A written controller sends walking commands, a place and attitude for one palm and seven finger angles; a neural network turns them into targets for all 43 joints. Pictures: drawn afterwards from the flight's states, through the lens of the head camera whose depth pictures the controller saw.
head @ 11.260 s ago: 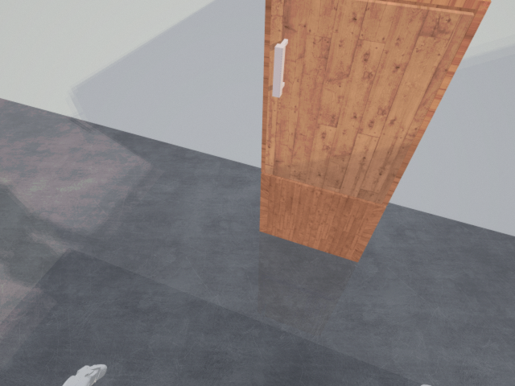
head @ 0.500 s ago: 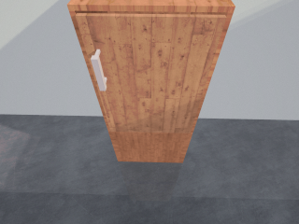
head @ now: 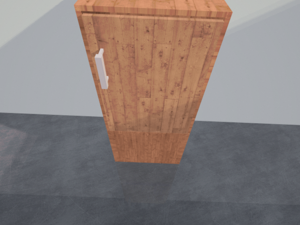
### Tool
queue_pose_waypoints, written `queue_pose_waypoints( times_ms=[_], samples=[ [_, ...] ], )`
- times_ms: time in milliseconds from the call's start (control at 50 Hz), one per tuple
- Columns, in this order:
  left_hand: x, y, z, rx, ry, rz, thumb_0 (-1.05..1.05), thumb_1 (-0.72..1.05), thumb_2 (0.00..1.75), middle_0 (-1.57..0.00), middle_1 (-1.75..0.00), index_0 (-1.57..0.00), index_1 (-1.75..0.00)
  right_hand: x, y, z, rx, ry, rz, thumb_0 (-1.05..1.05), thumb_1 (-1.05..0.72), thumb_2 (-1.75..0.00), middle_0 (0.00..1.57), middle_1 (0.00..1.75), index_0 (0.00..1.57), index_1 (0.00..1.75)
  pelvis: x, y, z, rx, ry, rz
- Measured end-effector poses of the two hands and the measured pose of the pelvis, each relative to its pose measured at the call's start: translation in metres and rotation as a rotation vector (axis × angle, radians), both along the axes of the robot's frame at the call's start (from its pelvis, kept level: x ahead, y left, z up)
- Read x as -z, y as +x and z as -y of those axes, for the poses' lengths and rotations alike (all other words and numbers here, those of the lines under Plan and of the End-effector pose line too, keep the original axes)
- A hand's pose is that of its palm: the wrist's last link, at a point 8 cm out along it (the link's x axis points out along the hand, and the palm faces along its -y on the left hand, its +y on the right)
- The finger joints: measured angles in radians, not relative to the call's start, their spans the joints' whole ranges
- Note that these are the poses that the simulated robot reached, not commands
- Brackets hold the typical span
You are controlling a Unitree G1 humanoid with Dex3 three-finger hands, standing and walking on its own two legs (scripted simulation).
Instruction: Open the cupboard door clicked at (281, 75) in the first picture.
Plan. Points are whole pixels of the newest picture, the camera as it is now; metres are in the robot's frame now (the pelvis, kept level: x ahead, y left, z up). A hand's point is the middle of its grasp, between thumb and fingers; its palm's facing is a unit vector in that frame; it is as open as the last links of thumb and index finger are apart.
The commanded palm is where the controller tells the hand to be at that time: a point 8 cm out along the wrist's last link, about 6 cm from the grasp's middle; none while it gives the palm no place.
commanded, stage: look again from close up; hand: left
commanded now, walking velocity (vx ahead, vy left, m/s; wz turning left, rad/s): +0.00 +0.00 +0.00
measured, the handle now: (103, 69) +0.59 +0.21 +0.08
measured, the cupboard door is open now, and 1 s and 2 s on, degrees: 0 0 0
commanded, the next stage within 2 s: raise the hand with hooked fingers in 0.48 s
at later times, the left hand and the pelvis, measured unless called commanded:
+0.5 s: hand out of the picture +0.07 +0.21 -0.16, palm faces -0.01 -0.97 -0.26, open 7.4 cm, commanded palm none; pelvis +0.03 +0.00 +0.00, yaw +0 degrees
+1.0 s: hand (77, 206) +0.18 +0.21 -0.05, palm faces +0.06 -1.00 -0.03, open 8.6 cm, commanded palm +0.17 +0.27 -0.02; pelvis +0.00 -0.03 -0.07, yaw +1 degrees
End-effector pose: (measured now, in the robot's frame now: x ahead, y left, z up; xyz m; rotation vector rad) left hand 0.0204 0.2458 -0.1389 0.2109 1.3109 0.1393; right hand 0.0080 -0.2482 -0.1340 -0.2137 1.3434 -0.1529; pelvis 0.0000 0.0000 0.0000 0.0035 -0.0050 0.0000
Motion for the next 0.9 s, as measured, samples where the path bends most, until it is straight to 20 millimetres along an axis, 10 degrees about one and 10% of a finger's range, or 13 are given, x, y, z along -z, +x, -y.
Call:
queue_pose_waypoints(
  times_ms=[600, 780, 900],
  samples=[
    [-0.008, 0.054, -0.006, 0.002, 0.041, 0.041, 0.00, 0.91, 0.90, -0.21, -0.30, -0.20, -0.30, -0.004, 0.091, 0.005, -0.047, -0.001, 0.115, 0.01, -0.91, -0.90, 0.20, 0.30, 0.20, 0.30, -0.003, 0.034, 0.004, 0.005, 0.003, -0.005],
    [-0.149, 0.177, -0.013, -0.085, 0.057, 1.053, 0.01, 0.84, 0.87, -0.21, -0.34, -0.21, -0.34, -0.024, 0.145, 0.010, -0.047, -0.014, 0.559, 0.01, -0.91, -0.90, 0.20, 0.30, 0.20, 0.30, 0.011, 0.026, 0.008, -0.032, 0.012, -0.059],
    [-0.125, 0.170, 0.001, 0.113, -0.113, 1.239, 0.00, 0.73, 0.82, -0.22, -0.41, -0.21, -0.42, -0.027, 0.181, 0.017, -0.115, -0.012, 0.734, 0.01, -0.90, -0.90, 0.20, 0.30, 0.20, 0.30, 0.044, 0.006, 0.022, -0.014, 0.018, -0.171]
  ],
)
